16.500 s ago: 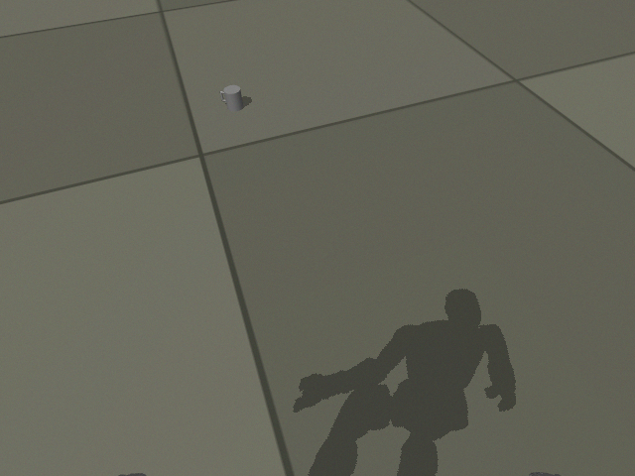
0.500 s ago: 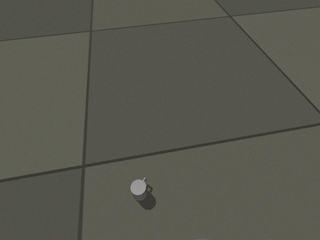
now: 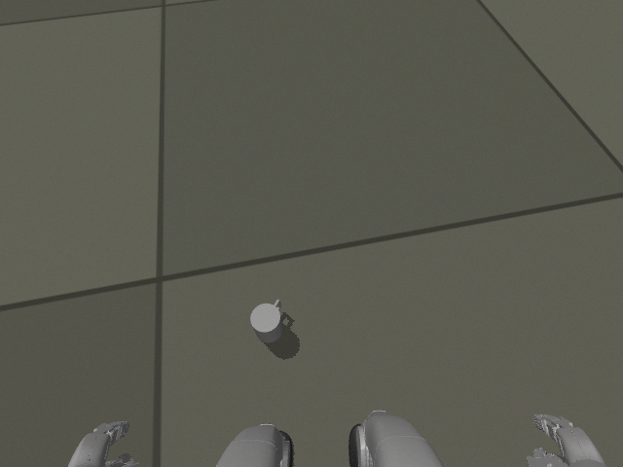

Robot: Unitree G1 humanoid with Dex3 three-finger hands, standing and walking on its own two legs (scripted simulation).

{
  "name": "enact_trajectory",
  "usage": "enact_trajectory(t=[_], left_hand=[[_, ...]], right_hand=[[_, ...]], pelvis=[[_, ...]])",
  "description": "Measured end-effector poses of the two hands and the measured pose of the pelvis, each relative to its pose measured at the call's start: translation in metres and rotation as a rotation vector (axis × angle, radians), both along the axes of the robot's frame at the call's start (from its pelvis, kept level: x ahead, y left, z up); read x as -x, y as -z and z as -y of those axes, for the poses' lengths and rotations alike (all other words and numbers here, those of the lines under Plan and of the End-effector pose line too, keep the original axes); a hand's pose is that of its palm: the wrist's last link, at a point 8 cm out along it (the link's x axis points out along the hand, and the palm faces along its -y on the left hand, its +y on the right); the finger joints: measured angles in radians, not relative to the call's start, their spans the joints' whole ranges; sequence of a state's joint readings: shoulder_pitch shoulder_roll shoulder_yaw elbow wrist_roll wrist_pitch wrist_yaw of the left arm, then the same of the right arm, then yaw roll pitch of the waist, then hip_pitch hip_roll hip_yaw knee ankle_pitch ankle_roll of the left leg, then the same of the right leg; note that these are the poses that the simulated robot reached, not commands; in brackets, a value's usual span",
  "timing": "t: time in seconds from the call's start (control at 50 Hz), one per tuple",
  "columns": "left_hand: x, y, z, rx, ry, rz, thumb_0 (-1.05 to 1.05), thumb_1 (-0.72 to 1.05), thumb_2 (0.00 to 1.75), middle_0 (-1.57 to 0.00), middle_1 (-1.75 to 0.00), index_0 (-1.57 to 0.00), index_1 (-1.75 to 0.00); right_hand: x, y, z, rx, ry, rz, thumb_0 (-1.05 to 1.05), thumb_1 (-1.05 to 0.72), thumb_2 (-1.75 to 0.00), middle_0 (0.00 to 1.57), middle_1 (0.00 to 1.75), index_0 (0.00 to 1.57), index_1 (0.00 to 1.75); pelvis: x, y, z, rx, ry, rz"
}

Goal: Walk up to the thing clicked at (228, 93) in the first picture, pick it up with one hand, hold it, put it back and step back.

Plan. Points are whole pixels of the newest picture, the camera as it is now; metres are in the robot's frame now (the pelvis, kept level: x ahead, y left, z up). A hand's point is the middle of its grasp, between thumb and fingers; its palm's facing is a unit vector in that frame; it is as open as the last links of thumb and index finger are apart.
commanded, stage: walk up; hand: left
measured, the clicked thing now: (270, 318) +0.52 +0.17 -0.71
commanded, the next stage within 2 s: stand in 1.70 s
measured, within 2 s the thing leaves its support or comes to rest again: neither
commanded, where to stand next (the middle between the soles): +0.12 -0.01 m, yaw +0 degrees
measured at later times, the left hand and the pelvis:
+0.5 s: hand out of the picture +0.04 +0.29 -0.15, palm faces +0.05 -0.93 -0.38, open 7.3 cm; pelvis +0.03 +0.00 +0.00, yaw +2 degrees
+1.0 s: hand (130, 425) +0.16 +0.28 -0.13, palm faces -0.02 -0.86 -0.51, open 7.3 cm; pelvis +0.04 +0.00 -0.01, yaw +1 degrees
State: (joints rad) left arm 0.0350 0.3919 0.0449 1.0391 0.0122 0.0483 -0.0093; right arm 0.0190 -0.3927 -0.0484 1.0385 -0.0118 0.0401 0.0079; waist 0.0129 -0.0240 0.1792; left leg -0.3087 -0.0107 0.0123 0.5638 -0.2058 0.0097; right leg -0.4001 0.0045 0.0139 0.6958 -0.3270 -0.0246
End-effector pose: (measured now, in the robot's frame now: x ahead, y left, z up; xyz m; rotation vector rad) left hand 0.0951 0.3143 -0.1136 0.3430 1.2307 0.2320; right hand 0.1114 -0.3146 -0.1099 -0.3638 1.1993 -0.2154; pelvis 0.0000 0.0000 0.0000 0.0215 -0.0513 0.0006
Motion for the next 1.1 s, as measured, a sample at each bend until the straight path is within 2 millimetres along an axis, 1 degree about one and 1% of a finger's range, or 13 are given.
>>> enact_trajectory(t=[0.1,0.22,0.34,0.42,0.5,0.58,0.66,0.72,0.78,0.86,0.94,1.02,1.1], left_hand=[[0.037,-0.002,0.011,-0.026,-0.009,-0.027,0.0,0.91,0.9,-0.2,-0.3,-0.2,-0.3],[0.086,-0.027,0.025,-0.015,-0.062,-0.057,0.0,0.91,0.9,-0.2,-0.3,-0.21,-0.3],[0.102,-0.04,0.012,-0.03,-0.098,-0.066,0.0,0.9,0.9,-0.21,-0.3,-0.21,-0.3],[0.092,-0.028,-0.005,-0.026,-0.104,-0.072,0.0,0.9,0.9,-0.21,-0.3,-0.21,-0.3],[0.063,-0.002,-0.016,0.003,-0.09,-0.058,0.0,0.91,0.9,-0.2,-0.3,-0.2,-0.3],[0.027,0.006,-0.006,0.043,-0.028,-0.039,0.0,0.91,0.9,-0.2,-0.3,-0.2,-0.3],[-0.008,0.006,0.006,0.061,0.007,-0.008,0.0,0.91,0.9,-0.2,-0.3,-0.2,-0.3],[-0.03,0.004,0.014,0.035,0.015,0.021,0.0,0.91,0.9,-0.2,-0.3,-0.2,-0.3],[-0.046,0.002,0.018,-0.022,0.03,0.047,0.0,0.91,0.9,-0.2,-0.3,-0.21,-0.3],[-0.055,-0.013,0.018,-0.078,0.057,0.072,0.0,0.91,0.9,-0.21,-0.3,-0.21,-0.3],[-0.055,-0.027,0.006,-0.139,0.068,0.1,0.0,0.91,0.9,-0.21,-0.3,-0.21,-0.3],[-0.052,-0.03,-0.007,-0.142,0.064,0.142,0.0,0.91,0.9,-0.21,-0.3,-0.21,-0.3],[-0.041,-0.014,-0.021,-0.102,0.007,0.157,0.0,0.91,0.9,-0.2,-0.3,-0.21,-0.3]], right_hand=[[0.007,0.012,0.012,-0.021,-0.012,0.03,0.0,-0.91,-0.9,0.2,0.3,0.2,0.3],[0.024,-0.002,0.011,-0.069,-0.043,-0.006,0.0,-0.91,-0.9,0.2,0.3,0.2,0.3],[0.04,-0.014,0.018,-0.055,-0.041,-0.057,0.0,-0.91,-0.9,0.2,0.3,0.2,0.3],[0.041,-0.014,0.02,0.009,-0.022,-0.07,0.0,-0.91,-0.9,0.2,0.3,0.2,0.3],[0.037,-0.012,0.011,0.074,-0.002,-0.045,0.0,-0.91,-0.9,0.2,0.3,0.2,0.3],[0.031,-0.02,-0.001,0.053,0.01,-0.002,0.0,-0.91,-0.9,0.2,0.3,0.2,0.3],[0.021,-0.022,0.0,0.042,0.011,0.004,0.0,-0.9,-0.9,0.2,0.3,0.2,0.3],[0.006,-0.01,0.006,0.022,0.013,-0.014,0.0,-0.9,-0.9,0.2,0.3,0.2,0.3],[-0.014,0.011,0.014,-0.013,0.031,-0.006,0.0,-0.9,-0.9,0.2,0.3,0.2,0.3],[-0.035,0.024,0.012,-0.046,0.033,0.009,0.0,-0.91,-0.9,0.2,0.3,0.2,0.3],[-0.042,0.031,0.004,-0.065,0.006,0.036,0.0,-0.91,-0.9,0.2,0.3,0.2,0.3],[-0.03,0.034,-0.007,-0.075,-0.03,0.018,0.0,-0.91,-0.9,0.2,0.3,0.2,0.3],[-0.007,0.031,-0.017,-0.043,-0.05,-0.027,0.0,-0.91,-0.9,0.2,0.3,0.2,0.3]], pelvis=[[0.008,0.007,0.016,0.008,0.015,0.002],[0.003,-0.016,0.02,0.002,0.002,0.005],[-0.011,-0.025,0.014,-0.011,-0.02,0.005],[-0.021,-0.015,0.006,0.007,-0.028,0.008],[-0.033,0.0,-0.005,0.004,-0.028,0.005],[-0.044,-0.003,-0.003,-0.003,-0.02,0.008],[-0.055,-0.006,0.002,0.004,-0.013,0.006],[-0.059,-0.001,0.008,0.01,-0.003,0.004],[-0.059,0.01,0.015,0.02,0.003,0.002],[-0.05,0.01,0.014,0.002,0.007,-0.011],[-0.04,0.01,0.007,-0.003,0.002,-0.029],[-0.038,0.014,0.001,-0.002,-0.022,-0.033],[-0.037,0.02,-0.006,-0.031,-0.023,-0.011]])
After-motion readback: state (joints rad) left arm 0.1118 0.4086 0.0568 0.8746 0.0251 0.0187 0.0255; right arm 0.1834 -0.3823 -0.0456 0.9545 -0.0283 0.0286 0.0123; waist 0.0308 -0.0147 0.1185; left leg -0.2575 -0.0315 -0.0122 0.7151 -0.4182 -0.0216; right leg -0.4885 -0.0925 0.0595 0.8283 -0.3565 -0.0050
